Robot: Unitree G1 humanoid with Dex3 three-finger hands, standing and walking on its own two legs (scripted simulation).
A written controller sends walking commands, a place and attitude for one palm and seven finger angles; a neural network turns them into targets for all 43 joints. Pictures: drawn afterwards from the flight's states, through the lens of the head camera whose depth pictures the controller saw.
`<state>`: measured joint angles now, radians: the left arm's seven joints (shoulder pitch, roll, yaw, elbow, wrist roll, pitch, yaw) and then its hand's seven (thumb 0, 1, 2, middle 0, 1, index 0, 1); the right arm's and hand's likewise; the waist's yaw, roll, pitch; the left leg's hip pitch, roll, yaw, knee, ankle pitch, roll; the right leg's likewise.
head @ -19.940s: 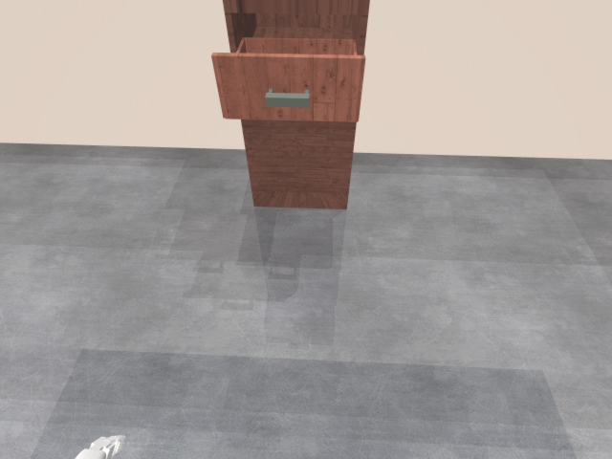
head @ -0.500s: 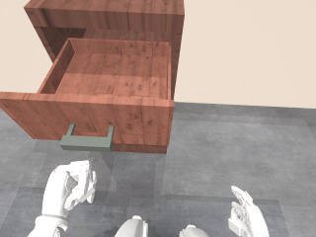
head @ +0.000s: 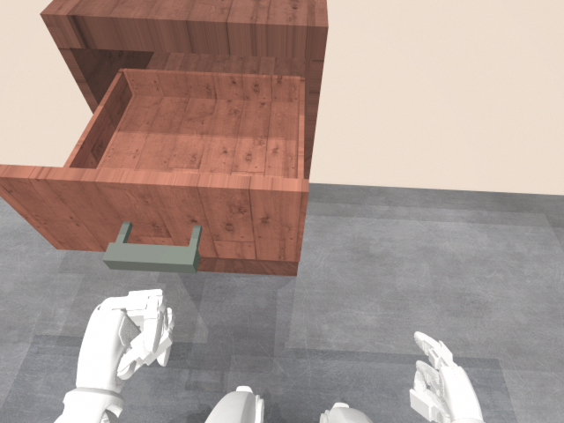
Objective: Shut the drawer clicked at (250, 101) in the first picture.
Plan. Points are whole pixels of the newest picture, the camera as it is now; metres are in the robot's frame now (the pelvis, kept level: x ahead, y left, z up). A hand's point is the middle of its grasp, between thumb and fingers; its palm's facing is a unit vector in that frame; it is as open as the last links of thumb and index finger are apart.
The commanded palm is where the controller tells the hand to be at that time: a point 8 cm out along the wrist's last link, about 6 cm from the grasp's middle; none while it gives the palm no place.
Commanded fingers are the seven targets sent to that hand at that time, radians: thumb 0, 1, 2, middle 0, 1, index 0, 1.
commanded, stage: push the drawer shut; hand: left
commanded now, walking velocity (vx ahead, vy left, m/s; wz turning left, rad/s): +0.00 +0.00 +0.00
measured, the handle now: (157, 243) +0.34 +0.19 +0.06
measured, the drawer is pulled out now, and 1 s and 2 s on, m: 0.28 0.20 0.07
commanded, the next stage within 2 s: none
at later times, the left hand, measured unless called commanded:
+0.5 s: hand (178, 297) +0.27 +0.15 +0.06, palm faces +0.00 -1.00 -0.07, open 3.0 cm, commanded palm +0.26 +0.21 +0.06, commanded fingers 0.00 0.90 0.90 -1.40 -1.60 -1.40 -1.60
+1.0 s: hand (184, 247) +0.33 +0.16 +0.06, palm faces -0.01 -1.00 -0.05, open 3.0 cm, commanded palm +0.32 +0.21 +0.06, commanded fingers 0.00 0.90 0.90 -1.40 -1.60 -1.40 -1.60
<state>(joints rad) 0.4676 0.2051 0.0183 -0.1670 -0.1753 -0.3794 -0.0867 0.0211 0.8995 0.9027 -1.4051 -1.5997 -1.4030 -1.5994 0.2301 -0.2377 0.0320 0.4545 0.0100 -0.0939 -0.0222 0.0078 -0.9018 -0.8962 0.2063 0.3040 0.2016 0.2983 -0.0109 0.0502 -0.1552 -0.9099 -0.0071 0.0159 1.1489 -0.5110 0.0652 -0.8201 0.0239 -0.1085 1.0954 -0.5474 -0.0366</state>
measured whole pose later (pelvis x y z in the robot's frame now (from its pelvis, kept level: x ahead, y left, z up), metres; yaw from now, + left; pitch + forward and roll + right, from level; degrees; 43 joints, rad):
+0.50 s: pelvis +0.00 -0.02 +0.01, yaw +0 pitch +16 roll -2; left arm 0.23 0.23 0.09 0.05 -0.22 -0.38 -0.14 -0.03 0.85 0.94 -1.40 -1.60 -1.40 -1.60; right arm 0.23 -0.27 0.02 0.54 0.01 -0.11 -0.03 0.01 -0.90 -0.90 0.21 0.30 0.20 0.30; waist -0.01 0.04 -0.14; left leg -0.89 0.00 0.00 1.11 -0.49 0.04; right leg -0.80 0.03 -0.12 1.07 -0.54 -0.06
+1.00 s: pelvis -0.01 -0.02 +0.01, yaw +0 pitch +15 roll -2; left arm -0.15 0.26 0.16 0.42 -0.22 -0.37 -0.17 -0.01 0.79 0.90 -1.40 -1.60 -1.40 -1.60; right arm 0.23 -0.27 0.04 0.60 0.03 -0.11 -0.04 0.01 -0.90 -0.90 0.21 0.30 0.20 0.30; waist -0.04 0.04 -0.12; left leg -0.88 0.00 0.02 1.07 -0.45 0.04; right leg -0.81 0.04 -0.10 1.04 -0.50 -0.06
